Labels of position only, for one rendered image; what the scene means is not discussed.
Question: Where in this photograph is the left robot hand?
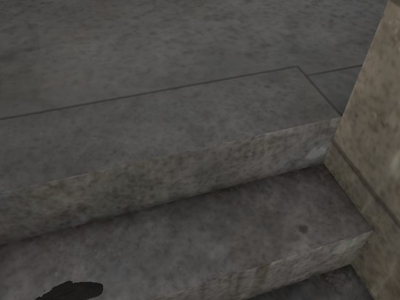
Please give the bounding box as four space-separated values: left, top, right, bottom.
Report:
35 281 103 300

